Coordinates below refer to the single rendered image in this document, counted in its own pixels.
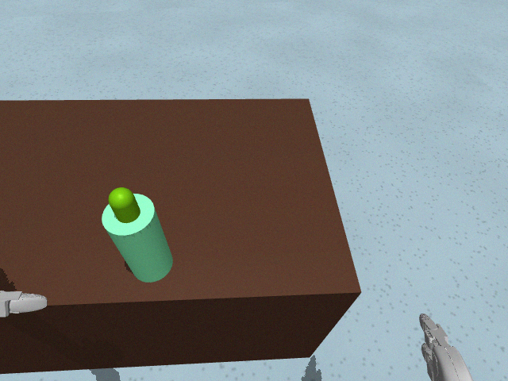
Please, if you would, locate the left robot hand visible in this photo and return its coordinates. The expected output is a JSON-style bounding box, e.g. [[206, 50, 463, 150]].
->
[[0, 291, 48, 318]]

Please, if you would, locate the right robot hand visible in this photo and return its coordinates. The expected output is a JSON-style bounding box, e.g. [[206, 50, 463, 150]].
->
[[419, 314, 473, 381]]

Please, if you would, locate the bottle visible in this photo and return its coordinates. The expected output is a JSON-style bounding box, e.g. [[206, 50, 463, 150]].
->
[[102, 187, 173, 283]]

